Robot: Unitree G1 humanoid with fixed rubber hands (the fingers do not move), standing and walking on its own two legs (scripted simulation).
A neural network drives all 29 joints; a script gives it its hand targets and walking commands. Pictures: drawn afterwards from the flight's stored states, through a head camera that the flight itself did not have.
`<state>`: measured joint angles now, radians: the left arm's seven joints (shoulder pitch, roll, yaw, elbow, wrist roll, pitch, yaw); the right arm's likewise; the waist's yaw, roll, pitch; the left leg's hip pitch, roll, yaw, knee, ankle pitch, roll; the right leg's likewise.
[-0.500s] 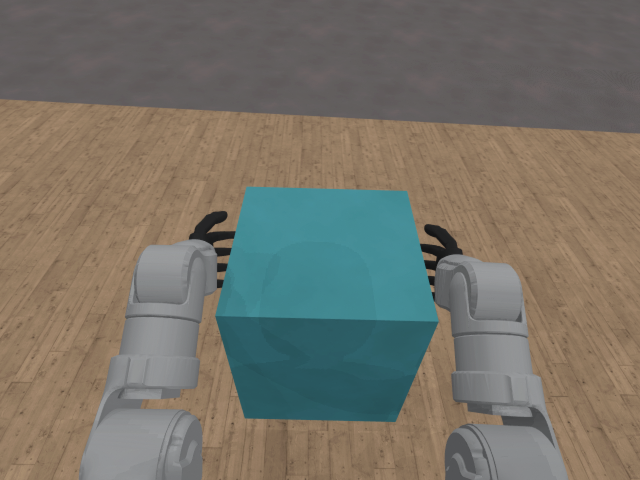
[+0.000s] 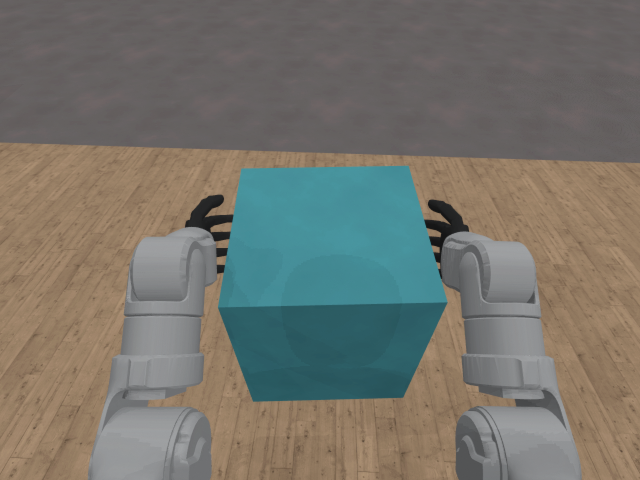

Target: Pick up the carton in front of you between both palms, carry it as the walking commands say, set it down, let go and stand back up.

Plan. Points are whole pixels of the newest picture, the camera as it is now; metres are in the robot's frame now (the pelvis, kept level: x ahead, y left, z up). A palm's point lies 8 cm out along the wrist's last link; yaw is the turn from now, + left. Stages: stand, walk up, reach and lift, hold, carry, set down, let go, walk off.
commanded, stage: carry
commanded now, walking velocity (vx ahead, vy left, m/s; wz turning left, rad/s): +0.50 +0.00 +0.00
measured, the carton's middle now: (326, 289) +0.36 +0.00 +0.05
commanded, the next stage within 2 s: none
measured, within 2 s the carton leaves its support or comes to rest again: neither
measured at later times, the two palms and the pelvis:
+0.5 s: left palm (224, 141) +0.68 +0.19 +0.07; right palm (388, 144) +0.67 -0.11 +0.08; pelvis +0.31 +0.03 -0.04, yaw -2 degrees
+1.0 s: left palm (262, 67) +0.98 +0.15 +0.08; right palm (389, 74) +0.97 -0.15 +0.07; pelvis +0.62 +0.02 -0.08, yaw +0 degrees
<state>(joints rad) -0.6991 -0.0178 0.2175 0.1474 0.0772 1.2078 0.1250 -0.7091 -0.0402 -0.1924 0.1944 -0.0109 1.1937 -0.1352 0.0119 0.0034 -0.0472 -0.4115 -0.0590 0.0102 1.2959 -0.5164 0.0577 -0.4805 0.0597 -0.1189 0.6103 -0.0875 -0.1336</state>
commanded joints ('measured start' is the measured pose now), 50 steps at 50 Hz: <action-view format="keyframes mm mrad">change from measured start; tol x32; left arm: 1 -761 -1082 -619 -100 -467 -11 -244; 50 -569 -866 -550 -9 -327 -7 -201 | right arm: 1 -765 1127 573 -153 390 -7 233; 50 -681 1074 609 -86 427 -4 260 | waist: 1 22 -34 -418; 19 76 -131 -348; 23 -57 273 -565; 47 -21 91 -412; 50 49 -301 -583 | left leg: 1 -293 89 -55 -33 97 -12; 16 -324 24 105 -720 605 -11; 21 298 59 98 -920 795 43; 23 832 480 -456 -679 1289 226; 25 751 425 -574 -801 630 296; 28 420 335 -394 -901 506 188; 36 588 253 -183 -810 1057 120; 47 456 145 -7 -487 1042 37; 50 -280 -42 -28 124 -147 -51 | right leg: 1 498 -334 492 -226 87 -102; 20 538 -153 120 159 589 36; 24 -306 15 162 924 -547 116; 38 -360 -86 68 296 -5 103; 47 208 -6 -28 -262 342 31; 50 926 -482 595 -13 708 -180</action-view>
